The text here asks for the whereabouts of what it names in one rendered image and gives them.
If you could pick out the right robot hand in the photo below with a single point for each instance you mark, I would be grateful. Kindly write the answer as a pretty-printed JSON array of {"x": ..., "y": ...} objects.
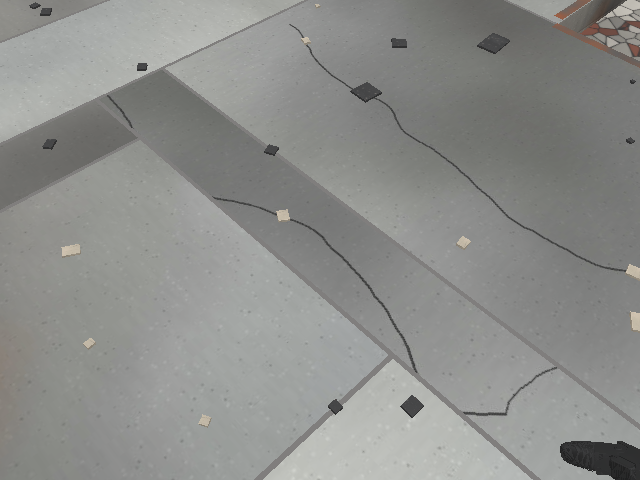
[{"x": 621, "y": 461}]

